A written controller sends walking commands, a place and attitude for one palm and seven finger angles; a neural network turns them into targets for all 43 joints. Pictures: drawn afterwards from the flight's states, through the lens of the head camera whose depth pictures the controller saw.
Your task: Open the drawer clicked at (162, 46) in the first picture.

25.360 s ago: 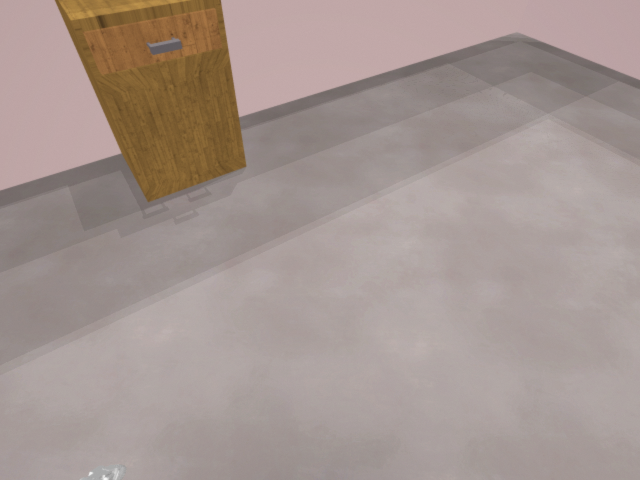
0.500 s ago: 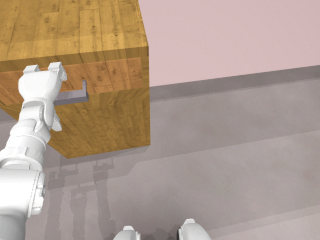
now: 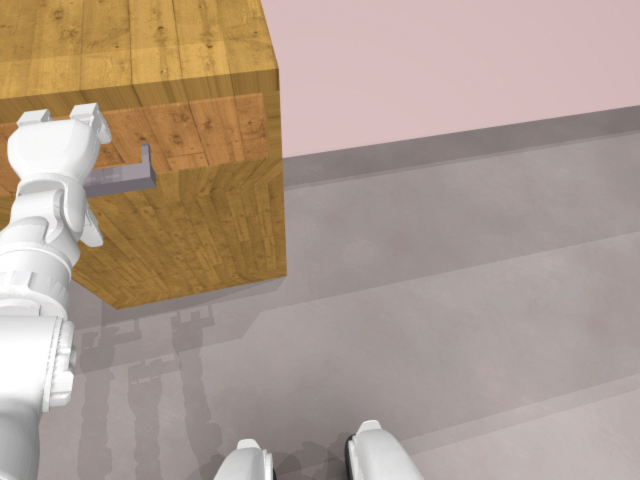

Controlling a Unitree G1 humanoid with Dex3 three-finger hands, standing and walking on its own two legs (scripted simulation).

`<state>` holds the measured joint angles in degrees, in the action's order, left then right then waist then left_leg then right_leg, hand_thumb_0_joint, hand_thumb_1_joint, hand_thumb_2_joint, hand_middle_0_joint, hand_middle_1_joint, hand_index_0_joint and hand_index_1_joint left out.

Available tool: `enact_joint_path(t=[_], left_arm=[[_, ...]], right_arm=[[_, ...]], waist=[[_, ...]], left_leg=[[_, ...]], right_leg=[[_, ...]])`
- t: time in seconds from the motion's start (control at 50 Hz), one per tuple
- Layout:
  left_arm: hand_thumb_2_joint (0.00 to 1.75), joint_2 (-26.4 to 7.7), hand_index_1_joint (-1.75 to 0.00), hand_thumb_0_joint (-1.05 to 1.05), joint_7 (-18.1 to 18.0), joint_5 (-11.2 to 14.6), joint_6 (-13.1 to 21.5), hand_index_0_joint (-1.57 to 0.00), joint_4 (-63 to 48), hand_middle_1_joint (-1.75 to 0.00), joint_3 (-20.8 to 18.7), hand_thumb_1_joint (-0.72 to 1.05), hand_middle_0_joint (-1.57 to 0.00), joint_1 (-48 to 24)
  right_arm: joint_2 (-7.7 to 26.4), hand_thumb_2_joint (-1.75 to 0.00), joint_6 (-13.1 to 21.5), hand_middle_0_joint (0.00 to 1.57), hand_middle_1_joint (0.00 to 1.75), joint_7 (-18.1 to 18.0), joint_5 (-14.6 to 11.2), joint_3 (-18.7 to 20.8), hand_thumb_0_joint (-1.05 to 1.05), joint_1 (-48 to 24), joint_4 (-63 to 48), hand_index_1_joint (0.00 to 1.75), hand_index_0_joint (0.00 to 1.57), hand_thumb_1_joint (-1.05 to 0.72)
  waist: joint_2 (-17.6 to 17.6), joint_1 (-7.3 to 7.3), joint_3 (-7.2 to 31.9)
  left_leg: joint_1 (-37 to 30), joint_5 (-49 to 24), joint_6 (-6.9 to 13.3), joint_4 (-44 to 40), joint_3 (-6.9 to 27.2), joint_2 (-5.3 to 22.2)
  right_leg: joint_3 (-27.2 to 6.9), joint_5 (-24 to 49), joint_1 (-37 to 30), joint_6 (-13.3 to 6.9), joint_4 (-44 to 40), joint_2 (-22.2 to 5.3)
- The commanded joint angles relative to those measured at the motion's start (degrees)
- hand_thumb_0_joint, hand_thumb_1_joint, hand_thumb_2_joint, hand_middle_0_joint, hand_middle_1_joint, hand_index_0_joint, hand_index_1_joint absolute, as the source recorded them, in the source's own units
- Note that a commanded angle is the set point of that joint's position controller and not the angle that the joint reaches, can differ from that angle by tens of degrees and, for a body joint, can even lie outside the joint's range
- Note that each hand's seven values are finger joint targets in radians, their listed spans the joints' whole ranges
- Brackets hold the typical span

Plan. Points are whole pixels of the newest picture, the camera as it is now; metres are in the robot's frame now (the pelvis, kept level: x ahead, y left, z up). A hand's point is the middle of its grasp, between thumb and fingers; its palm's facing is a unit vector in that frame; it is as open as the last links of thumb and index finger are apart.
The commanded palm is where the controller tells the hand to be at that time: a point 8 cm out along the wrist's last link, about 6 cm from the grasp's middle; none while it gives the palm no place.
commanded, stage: re-aim the fingers above the handle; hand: left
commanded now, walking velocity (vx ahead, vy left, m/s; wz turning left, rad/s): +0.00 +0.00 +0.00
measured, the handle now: (114, 167) +0.56 +0.26 -0.04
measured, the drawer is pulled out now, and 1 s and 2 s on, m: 0.00 0.00 0.00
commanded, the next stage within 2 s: lower the fingers behind the handle in 1.28 s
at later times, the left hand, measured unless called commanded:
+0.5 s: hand (91, 172) +0.51 +0.26 +0.01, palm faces -0.07 -0.01 -1.00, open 13.8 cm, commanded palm +0.50 +0.26 +0.07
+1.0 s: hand (89, 176) +0.50 +0.26 +0.02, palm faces -0.06 +0.00 -1.00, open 13.8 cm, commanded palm +0.49 +0.25 +0.07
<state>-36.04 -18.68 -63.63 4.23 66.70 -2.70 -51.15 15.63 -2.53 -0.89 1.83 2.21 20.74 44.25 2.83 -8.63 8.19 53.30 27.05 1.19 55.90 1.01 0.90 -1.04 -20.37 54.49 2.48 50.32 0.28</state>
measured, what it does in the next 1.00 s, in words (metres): stands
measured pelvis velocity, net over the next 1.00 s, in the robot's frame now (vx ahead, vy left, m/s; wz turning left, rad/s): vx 0.02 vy -0.01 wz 0.01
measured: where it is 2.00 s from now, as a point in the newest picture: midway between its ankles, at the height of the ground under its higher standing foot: outside the picture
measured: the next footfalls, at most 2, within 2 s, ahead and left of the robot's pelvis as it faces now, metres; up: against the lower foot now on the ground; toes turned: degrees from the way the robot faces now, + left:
none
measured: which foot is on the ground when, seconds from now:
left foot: down 0.00-1.00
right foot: down 0.00-1.00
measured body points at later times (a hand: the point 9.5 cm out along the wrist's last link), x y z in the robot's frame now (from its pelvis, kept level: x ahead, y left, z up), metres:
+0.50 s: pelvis +0.01 +0.00 +0.00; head +0.15 +0.01 +0.43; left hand +0.51 +0.26 +0.07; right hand +0.00 -0.27 -0.12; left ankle -0.02 +0.10 -0.68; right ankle +0.02 -0.15 -0.68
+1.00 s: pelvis +0.02 -0.01 +0.01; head +0.14 +0.00 +0.44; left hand +0.50 +0.26 +0.07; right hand +0.02 -0.29 -0.12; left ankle -0.02 +0.10 -0.68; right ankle +0.02 -0.15 -0.68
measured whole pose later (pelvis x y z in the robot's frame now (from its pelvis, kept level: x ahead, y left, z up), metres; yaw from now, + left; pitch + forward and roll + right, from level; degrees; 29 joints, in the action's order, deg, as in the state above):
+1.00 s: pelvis +0.02 -0.01 +0.01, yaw +0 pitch +24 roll -2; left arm -32.6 -20.3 -63.8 3.1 63.2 -2.0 -47.5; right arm 15.4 -3.2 -0.3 1.9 3.0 19.4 43.7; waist 3.1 -7.1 8.8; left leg 49.9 27.5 0.7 53.7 1.3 1.1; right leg -0.7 -21.2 51.3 2.0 48.9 0.4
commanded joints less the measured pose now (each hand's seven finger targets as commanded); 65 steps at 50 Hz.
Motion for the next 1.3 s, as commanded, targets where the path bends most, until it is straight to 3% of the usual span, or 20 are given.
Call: enact_joint_path(t=[0.0,0.12,0.18,0.24,0.3,0.32,0.4,0.46,0.48,0.52,0.54,0.58,0.66,0.78,0.86,0.9,0.98,1.06,1.1,1.28], left_arm=[[0.30,-16.8,-1.20,0.00,-2.1,0.3,0.5,-0.30,-11.5,-1.20,-3.7,-0.50,-0.30,-23.5],[0.30,-18.6,-1.20,0.00,-2.4,0.3,-0.3,-0.30,-10.8,-1.20,-5.1,-0.50,-0.30,-23.2],[0.30,-17.8,-1.20,0.00,-2.4,-0.2,-0.5,-0.30,-10.6,-1.20,-4.1,-0.50,-0.30,-23.8],[0.30,-14.6,-1.20,0.00,-2.1,0.2,0.0,-0.30,-13.4,-1.20,-2.5,-0.50,-0.30,-23.8],[0.30,-12.1,-1.20,0.00,-1.9,0.7,-0.6,-0.30,-11.7,-1.20,-0.9,-0.50,-0.30,-24.2],[0.30,-14.6,-1.20,0.00,-2.0,0.7,-0.3,-0.30,-12.5,-1.20,-2.8,-0.50,-0.30,-25.0],[0.30,-12.8,-1.20,0.00,-2.7,0.1,-0.7,-0.30,-12.7,-1.20,-1.8,-0.50,-0.30,-24.2],[0.30,-15.1,-1.20,0.00,-3.0,0.2,-1.4,-0.30,-12.2,-1.20,-4.0,-0.50,-0.30,-21.5],[0.30,-13.2,-1.20,0.00,-3.1,0.0,-1.7,-0.30,-12.3,-1.20,-2.4,-0.50,-0.30,-21.9],[0.30,-16.7,-1.20,0.00,-3.0,0.2,-2.2,-0.30,-12.2,-1.20,-5.1,-0.50,-0.30,-21.3],[0.30,-15.1,-1.20,0.00,-3.1,-0.1,-2.2,-0.30,-12.7,-1.20,-3.4,-0.50,-0.30,-22.2],[0.30,-15.0,-1.20,0.00,-2.7,0.3,-2.2,-0.30,-12.6,-1.20,-4.2,-0.50,-0.30,-18.6],[0.30,-15.2,-1.20,0.00,-1.6,0.7,-1.4,-0.30,-13.1,-1.20,-4.0,-0.50,-0.30,-18.2],[0.30,-10.7,-1.20,0.00,-2.6,0.5,0.8,-0.30,-15.6,-1.20,-1.3,-0.50,-0.30,-20.5],[0.30,-13.6,-1.20,0.00,-3.6,0.7,0.0,-0.30,-14.7,-1.20,-4.2,-0.50,-0.30,-18.4],[0.30,-12.3,-1.20,0.00,-4.0,0.1,-0.9,-0.30,-14.2,-1.20,-2.5,-0.50,-0.30,-20.1],[0.30,-11.1,-1.20,0.00,-4.0,0.0,-2.2,-0.30,-14.1,-1.20,-1.4,-0.50,-0.30,-20.6],[0.30,-14.6,-1.20,0.00,-3.0,0.4,-2.1,-0.30,-12.9,-1.20,-3.4,-0.50,-0.30,-20.5],[0.30,-15.3,-1.20,0.00,-2.8,0.1,-1.5,-0.30,-13.6,-1.20,-3.7,-0.50,-0.30,-20.5],[0.30,-12.3,-1.20,0.00,-2.8,0.1,0.0,-0.30,-12.5,-1.20,-1.8,-0.50,-0.30,-20.4]], right_arm=[[10.6,-0.90,0.7,0.20,0.30,-0.9,0.3,3.3,0.00,10.1,-2.1,0.30,0.20,-0.90],[11.1,-0.90,0.4,0.20,0.30,-0.6,0.3,3.1,0.00,9.7,-2.4,0.30,0.20,-0.90],[11.0,-0.90,0.5,0.20,0.30,-0.8,0.3,3.1,0.00,10.2,-2.2,0.30,0.20,-0.90],[10.4,-0.90,0.7,0.20,0.30,-0.6,0.4,3.7,0.00,10.7,-2.3,0.30,0.20,-0.90],[10.3,-0.90,0.6,0.20,0.30,-0.6,0.2,3.8,0.00,11.0,-1.9,0.30,0.20,-0.90],[10.7,-0.90,0.5,0.20,0.30,-0.6,0.3,3.7,0.00,10.9,-1.7,0.30,0.20,-0.90],[10.1,-0.90,0.4,0.20,0.30,-0.4,0.4,3.7,0.00,10.7,-2.0,0.30,0.20,-0.90],[10.4,-0.90,-0.1,0.20,0.30,-0.2,0.4,3.5,0.00,10.3,-2.1,0.30,0.20,-0.90],[10.0,-0.90,0.0,0.20,0.30,-0.2,0.5,3.4,0.00,10.1,-2.4,0.30,0.20,-0.90],[10.6,-0.90,-0.5,0.20,0.30,0.0,0.4,3.3,0.00,9.9,-2.2,0.30,0.20,-0.90],[10.3,-0.90,-0.3,0.20,0.30,-0.2,0.4,3.4,0.00,9.8,-2.6,0.30,0.20,-0.90],[10.2,-0.90,-0.3,0.20,0.30,-0.1,0.4,3.6,0.00,9.7,-2.7,0.30,0.20,-0.90],[10.2,-0.90,-0.5,0.20,0.30,-0.4,0.0,3.6,0.00,9.7,-2.9,0.30,0.20,-0.90],[9.5,-0.90,0.3,0.20,0.30,-0.8,0.3,4.3,0.00,9.9,-2.4,0.30,0.20,-0.90],[9.9,-0.90,0.0,0.20,0.30,-0.3,0.4,4.2,0.00,9.5,-2.0,0.30,0.20,-0.90],[9.7,-0.90,-0.2,0.20,0.30,-0.2,0.3,4.0,0.00,9.3,-2.2,0.30,0.20,-0.90],[9.6,-0.90,-0.1,0.20,0.30,-0.2,0.2,3.9,0.00,8.7,-2.7,0.30,0.20,-0.90],[10.0,-0.90,-0.2,0.20,0.30,-0.6,0.0,3.6,0.00,8.6,-2.9,0.30,0.20,-0.90],[10.0,-0.90,-0.1,0.20,0.30,-0.8,0.0,3.5,0.00,8.3,-2.9,0.30,0.20,-0.90],[9.8,-0.90,0.5,0.20,0.30,-0.9,0.1,3.9,0.00,9.0,-2.7,0.30,0.20,-0.90]], waist=[[5.8,0.01,27.2],[5.8,0.56,26.9],[5.1,-0.09,26.9],[7.7,-0.29,30.5],[5.6,-1.13,26.6],[5.5,-0.60,27.4],[6.6,-0.40,27.0],[5.8,0.88,27.9],[5.8,0.49,27.5],[5.1,1.22,28.1],[5.6,0.47,27.5],[3.9,1.33,28.7],[3.2,1.21,27.3],[4.2,0.02,27.1],[5.1,1.55,28.1],[5.4,0.89,26.0],[5.0,0.60,26.8],[2.2,0.85,26.2],[3.6,1.09,26.5],[3.2,0.38,25.8]], left_leg=[[-18.5,-26.9,0.1,-6.0,-0.1,-1.0],[-18.1,-27.1,0.0,-6.1,0.1,-0.9],[-18.8,-28.0,0.0,-5.9,0.4,-0.7],[-23.4,-33.6,-0.4,-5.2,0.5,-0.3],[-22.0,-31.2,-0.4,-5.8,0.6,-0.3],[-22.0,-31.7,-0.4,-5.8,0.7,-0.3],[-22.3,-33.0,-0.6,-5.9,0.6,-0.4],[-21.5,-34.3,-0.5,-5.9,0.4,-0.6],[-21.2,-34.4,-0.2,-5.8,0.0,-0.7],[-20.7,-34.1,-0.3,-5.9,0.0,-0.7],[-20.7,-34.2,-0.1,-6.0,-0.2,-0.7],[-20.9,-34.7,0.2,-5.9,-0.7,-0.8],[-19.7,-32.2,0.2,-6.8,-0.8,-1.0],[-22.3,-33.5,0.0,-6.3,-0.3,-0.7],[-21.9,-34.3,-0.1,-6.3,-0.6,-1.0],[-20.8,-33.2,-0.1,-6.8,-0.7,-1.1],[-21.6,-32.3,0.0,-7.1,-0.7,-1.1],[-18.7,-28.3,0.5,-7.8,-1.0,-1.5],[-19.0,-28.0,0.5,-7.7,-1.2,-1.5],[-19.2,-27.4,0.3,-7.3,-0.9,-1.2]], right_leg=[[3.2,16.5,-14.1,-3.5,-3.3,2.9],[3.4,16.0,-13.8,-3.7,-2.9,2.9],[3.7,16.3,-13.3,-3.6,-2.9,3.0],[3.7,18.0,-12.7,-3.5,-3.0,3.1],[4.0,16.8,-11.9,-3.4,-3.8,3.3],[3.9,17.2,-12.4,-3.6,-3.4,3.2],[4.1,17.8,-12.5,-3.6,-3.5,3.2],[3.8,19.5,-14.8,-3.6,-3.0,3.1],[3.9,20.1,-15.0,-3.6,-3.2,3.1],[3.6,20.7,-16.2,-3.6,-2.9,3.1],[3.6,21.0,-15.9,-3.5,-3.3,3.0],[3.3,22.7,-18.3,-3.3,-3.6,3.0],[3.0,22.4,-19.3,-3.3,-4.1,2.9],[3.4,21.0,-16.2,-3.4,-4.3,3.0],[3.1,22.2,-17.7,-3.5,-3.8,2.9],[3.4,21.7,-17.2,-3.6,-4.1,2.9],[3.4,21.0,-17.5,-3.5,-4.6,2.9],[2.7,20.7,-20.0,-3.3,-4.9,2.7],[2.6,20.6,-19.8,-3.4,-4.9,2.6],[3.0,18.6,-17.0,-3.5,-4.7,2.7]])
